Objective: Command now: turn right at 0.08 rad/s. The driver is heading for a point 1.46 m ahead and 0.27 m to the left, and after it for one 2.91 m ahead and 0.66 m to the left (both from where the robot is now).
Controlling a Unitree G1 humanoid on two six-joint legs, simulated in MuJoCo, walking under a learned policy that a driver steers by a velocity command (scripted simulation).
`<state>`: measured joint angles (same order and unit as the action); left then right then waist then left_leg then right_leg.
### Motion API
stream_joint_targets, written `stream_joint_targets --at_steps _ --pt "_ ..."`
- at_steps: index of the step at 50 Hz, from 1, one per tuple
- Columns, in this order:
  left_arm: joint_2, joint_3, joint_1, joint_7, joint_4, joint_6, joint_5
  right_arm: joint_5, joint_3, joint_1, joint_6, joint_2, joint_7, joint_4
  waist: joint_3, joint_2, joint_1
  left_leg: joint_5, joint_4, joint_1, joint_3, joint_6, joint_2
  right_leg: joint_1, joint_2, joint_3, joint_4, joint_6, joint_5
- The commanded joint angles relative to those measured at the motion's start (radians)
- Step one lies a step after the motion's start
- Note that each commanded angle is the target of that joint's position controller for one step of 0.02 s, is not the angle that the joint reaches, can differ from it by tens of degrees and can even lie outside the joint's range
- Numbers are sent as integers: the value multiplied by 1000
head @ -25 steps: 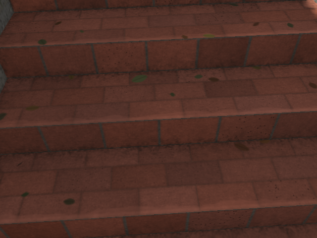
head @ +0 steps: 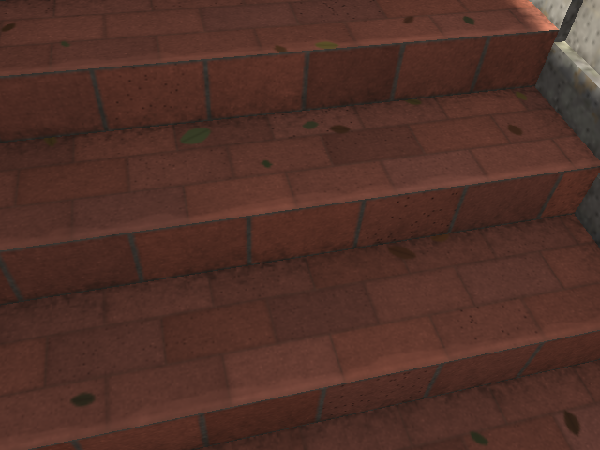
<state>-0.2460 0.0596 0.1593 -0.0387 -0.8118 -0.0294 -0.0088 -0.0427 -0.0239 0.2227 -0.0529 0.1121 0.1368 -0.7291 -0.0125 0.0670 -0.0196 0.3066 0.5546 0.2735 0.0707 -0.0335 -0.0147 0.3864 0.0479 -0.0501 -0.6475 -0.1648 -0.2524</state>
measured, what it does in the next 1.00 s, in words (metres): walks ahead, turning left: right foot, then left foot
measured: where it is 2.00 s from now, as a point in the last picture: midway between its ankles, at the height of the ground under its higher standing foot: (179, 324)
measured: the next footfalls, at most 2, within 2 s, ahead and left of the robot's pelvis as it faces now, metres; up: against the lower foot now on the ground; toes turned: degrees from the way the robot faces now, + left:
right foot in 0.02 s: +0.07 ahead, -0.15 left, +0.00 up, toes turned +0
left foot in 0.76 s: -0.01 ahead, +0.13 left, +0.00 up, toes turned +10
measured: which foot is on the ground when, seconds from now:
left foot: down 0.00-0.48, up 0.50-0.74, down 0.76-1.00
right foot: up 0.00-0.00, down 0.02-0.76, up 0.78-1.00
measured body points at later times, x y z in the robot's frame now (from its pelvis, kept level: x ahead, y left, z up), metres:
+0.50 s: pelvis +0.02 -0.03 +0.00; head +0.03 -0.03 +0.45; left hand +0.21 +0.22 -0.08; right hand +0.17 -0.28 -0.10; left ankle -0.01 +0.10 -0.72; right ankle +0.03 -0.15 -0.73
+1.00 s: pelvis +0.10 +0.08 -0.01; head +0.09 +0.09 +0.44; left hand +0.24 +0.31 -0.10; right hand -0.02 -0.12 -0.14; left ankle -0.05 +0.13 -0.73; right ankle +0.17 -0.03 -0.44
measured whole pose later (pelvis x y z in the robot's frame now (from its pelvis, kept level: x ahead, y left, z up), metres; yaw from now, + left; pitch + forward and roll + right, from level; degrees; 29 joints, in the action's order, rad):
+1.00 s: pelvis +0.10 +0.08 -0.01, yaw +18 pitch +5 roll -2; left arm -0.15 -0.03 0.10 -0.03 -0.74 -0.06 -0.05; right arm 0.11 -0.05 0.70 -0.05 0.08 0.09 -1.07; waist -0.12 -0.02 0.08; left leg 0.47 0.55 0.16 -0.12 -0.08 -0.08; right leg 1.22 0.01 0.03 -2.08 0.22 -0.28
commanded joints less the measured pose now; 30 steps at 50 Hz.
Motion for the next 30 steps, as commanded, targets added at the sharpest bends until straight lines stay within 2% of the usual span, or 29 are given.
stream_joint_targets --at_steps 1,2,3,4,5,6,7,9,10,12,17,18,19,21,22,23,24,25,26,27,28,29,30 --pt "-51 -2 -90 3 94 -26 13 -14 35 -114 -28 109 14 66 -42 -166 -28 66 -191 -47 -332 -10 233 -66 60 -11 158 71 192" --pt "-70 -6 -157 9 129 -36 23 6 38 -64 -37 104 -14 72 -34 -127 40 -15 -180 -92 -287 -20 193 -17 41 2 129 135 171" --pt "-81 1 -174 18 129 -36 40 27 53 -51 -41 138 -37 86 -30 -102 52 -76 -154 -155 -216 -43 158 61 24 1 111 192 139" --pt "-52 -4 -143 14 113 -33 36 34 54 -80 -47 138 -44 77 -25 -103 19 -99 -138 -146 -195 -59 149 39 43 -4 146 196 175" --pt "-55 0 -141 13 110 -28 33 31 58 -81 -48 134 -50 87 -28 -90 21 -123 -133 -143 -174 -67 133 11 37 0 146 189 201" --pt "-49 2 -126 13 102 -23 20 30 77 -65 -44 172 -59 81 -31 -102 16 -118 -137 -120 -147 -72 111 -25 20 11 131 183 206" --pt "-58 7 -88 11 84 -20 15 30 80 -50 -40 165 -60 83 -35 -92 10 -116 -141 -106 -138 -67 100 -56 13 19 131 178 198" --pt "-66 14 -58 14 71 -20 16 31 82 -32 -30 142 -63 88 -37 -88 4 -139 -138 -114 -126 -62 88 -68 13 23 129 191 219" --pt "-50 7 -68 15 79 -22 13 34 88 -36 -25 146 -74 94 -37 -85 10 -158 -131 -115 -119 -62 84 -63 13 21 121 203 235" --pt "-46 7 -84 14 90 -26 17 36 93 -30 -19 147 -89 105 -58 -61 13 -169 -118 -116 -105 -59 75 -77 17 15 116 220 263" --pt "-62 5 -131 11 115 -40 21 44 103 -4 -4 165 -110 117 -81 -3 28 -152 -75 -79 -39 -8 25 -111 42 -41 146 266 282" --pt "-42 -1 -143 2 112 -41 24 37 98 19 3 154 -104 97 -75 -2 27 -142 -90 -54 -48 6 27 -142 42 -39 154 251 261" --pt "-45 1 -149 -1 119 -38 21 32 95 -2 -3 153 -98 110 -72 -9 11 -165 -91 -23 -57 6 29 -174 44 -36 155 240 241" --pt "-126 34 -146 30 142 -38 11 45 111 -74 -11 202 -107 158 -89 -16 -25 -218 -31 70 -63 -26 19 -244 54 -39 140 273 264" --pt "-152 46 -126 49 149 -40 8 48 115 -66 -16 217 -116 171 -113 -3 -33 -220 2 102 -69 -34 14 -277 82 -63 150 309 286" --pt "-158 50 -94 64 149 -41 4 48 115 -50 -17 218 -126 171 -117 13 -43 -184 47 150 -73 -28 4 -308 128 -110 174 360 316" --pt "-160 53 -44 77 140 -42 2 49 111 -29 -16 208 -132 168 -118 45 -52 -89 117 202 -75 -11 -10 -341 205 -185 216 425 369" --pt "-159 55 -9 93 132 -45 -8 54 109 9 -13 195 -140 157 -118 116 -57 125 307 227 -77 20 -24 -332 327 -293 269 512 443" --pt "-155 63 14 113 144 -63 -14 64 113 29 -7 203 -147 148 -107 193 -90 349 704 283 -110 63 -12 -291 440 -376 319 599 539" --pt "-143 60 19 121 131 -73 -24 60 121 35 2 213 -145 129 -111 158 -81 358 1045 360 -165 68 14 -244 447 -356 364 587 400" --pt "-117 41 -24 114 133 -73 -47 57 118 23 9 208 -136 133 -57 50 -38 264 1184 451 -213 54 30 -204 404 -292 389 517 177" --pt "-64 20 -85 103 142 -64 -50 64 111 19 16 190 -125 131 -38 34 -13 191 1211 489 -213 30 20 -168 365 -233 417 472 16" --pt "-29 -5 -144 94 153 -56 -42 83 100 51 16 163 -100 138 -36 -12 43 153 992 463 -178 20 34 -167 299 -141 441 391 -146"
Velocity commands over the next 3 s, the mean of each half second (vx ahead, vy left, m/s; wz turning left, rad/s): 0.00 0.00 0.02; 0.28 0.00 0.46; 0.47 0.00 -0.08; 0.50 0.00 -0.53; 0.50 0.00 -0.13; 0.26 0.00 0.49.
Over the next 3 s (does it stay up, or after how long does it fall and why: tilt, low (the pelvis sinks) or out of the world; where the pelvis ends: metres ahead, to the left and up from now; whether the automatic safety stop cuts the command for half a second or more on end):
stays up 1.13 0.18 0.61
